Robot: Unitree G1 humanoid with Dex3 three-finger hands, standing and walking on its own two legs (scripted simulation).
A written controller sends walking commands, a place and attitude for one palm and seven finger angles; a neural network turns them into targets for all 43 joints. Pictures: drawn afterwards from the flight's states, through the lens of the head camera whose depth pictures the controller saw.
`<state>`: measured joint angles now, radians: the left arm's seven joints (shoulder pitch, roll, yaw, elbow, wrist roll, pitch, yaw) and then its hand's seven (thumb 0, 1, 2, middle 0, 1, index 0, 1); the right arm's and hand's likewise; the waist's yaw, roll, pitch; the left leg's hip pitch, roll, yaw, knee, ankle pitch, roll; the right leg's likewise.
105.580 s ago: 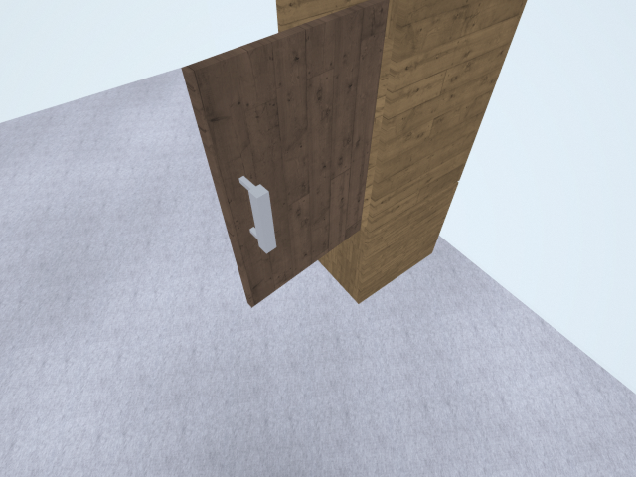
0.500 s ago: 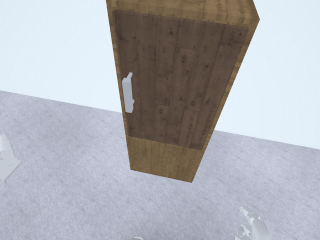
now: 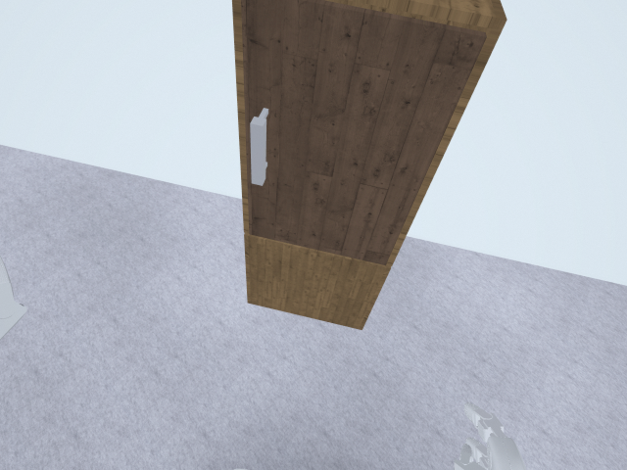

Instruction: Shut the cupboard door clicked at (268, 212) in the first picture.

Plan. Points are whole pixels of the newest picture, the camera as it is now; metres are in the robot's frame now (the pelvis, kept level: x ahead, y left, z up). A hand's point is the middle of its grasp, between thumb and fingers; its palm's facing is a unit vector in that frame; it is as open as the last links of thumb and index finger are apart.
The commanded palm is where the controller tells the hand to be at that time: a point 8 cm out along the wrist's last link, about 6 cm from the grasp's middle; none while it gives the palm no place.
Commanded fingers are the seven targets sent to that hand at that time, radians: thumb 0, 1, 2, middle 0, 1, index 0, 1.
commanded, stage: step back with the hand held close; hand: left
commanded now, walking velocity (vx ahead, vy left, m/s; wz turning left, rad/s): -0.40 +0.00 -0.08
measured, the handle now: (261, 147) +0.69 +0.13 -0.01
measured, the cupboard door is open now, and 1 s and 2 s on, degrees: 0 0 0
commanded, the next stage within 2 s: stop stepping back and stand still in 0.14 s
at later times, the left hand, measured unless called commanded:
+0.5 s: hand out of the picture +0.09 +0.29 +0.17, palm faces +0.44 -0.81 -0.39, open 7.4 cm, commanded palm +0.04 +0.31 +0.19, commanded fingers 0.00 0.90 0.90 -0.20 -0.30 -0.20 -0.30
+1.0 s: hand out of the picture +0.06 +0.27 +0.17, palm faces +0.46 -0.80 -0.38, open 7.4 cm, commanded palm +0.01 +0.30 +0.19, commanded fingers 0.00 0.90 0.90 -0.20 -0.30 -0.20 -0.30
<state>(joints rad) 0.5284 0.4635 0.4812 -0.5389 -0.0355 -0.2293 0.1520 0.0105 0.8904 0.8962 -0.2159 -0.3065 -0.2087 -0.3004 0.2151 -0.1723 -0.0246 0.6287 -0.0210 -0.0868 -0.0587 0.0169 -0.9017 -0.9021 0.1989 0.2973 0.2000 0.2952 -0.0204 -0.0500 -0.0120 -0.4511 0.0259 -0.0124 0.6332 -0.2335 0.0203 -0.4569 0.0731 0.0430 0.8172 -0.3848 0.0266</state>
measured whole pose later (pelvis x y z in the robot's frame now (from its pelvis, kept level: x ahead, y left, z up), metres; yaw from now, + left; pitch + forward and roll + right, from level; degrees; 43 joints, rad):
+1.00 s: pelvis -0.14 +0.01 +0.01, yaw -2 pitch -1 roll +0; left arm 0.49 0.36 0.37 -0.38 -0.03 -0.19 0.16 0.01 0.89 0.90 -0.22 -0.31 -0.21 -0.30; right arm 0.30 -0.25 -0.01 0.69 0.00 -0.06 -0.06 0.02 -0.90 -0.90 0.20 0.30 0.20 0.30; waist 0.02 -0.01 -0.06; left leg -0.41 0.04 0.05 0.72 -0.26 0.02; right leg -0.08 0.04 -0.03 0.46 -0.37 -0.05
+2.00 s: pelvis -0.15 +0.05 +0.02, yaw -2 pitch -2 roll +0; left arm 0.32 0.12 0.00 1.13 0.02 0.01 0.03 0.00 0.91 0.90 -0.20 -0.30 -0.20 -0.30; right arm 0.32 -0.13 0.01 1.12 -0.01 0.00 -0.03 0.01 -0.91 -0.90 0.20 0.30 0.20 0.29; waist 0.00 -0.01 0.00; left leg -0.16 -0.05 0.06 0.38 -0.19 0.06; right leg -0.16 -0.02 0.02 0.40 -0.20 0.02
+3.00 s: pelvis -0.13 +0.04 +0.02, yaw -2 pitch -2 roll +0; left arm 0.28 0.17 0.01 1.13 0.02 0.00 0.03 0.00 0.91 0.90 -0.20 -0.30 -0.20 -0.30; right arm 0.28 -0.17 0.00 1.13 -0.01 -0.01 -0.03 0.01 -0.91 -0.90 0.20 0.30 0.20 0.29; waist -0.01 -0.01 0.04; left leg -0.14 -0.03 0.05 0.37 -0.20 0.05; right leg -0.14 0.00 0.02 0.38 -0.21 0.01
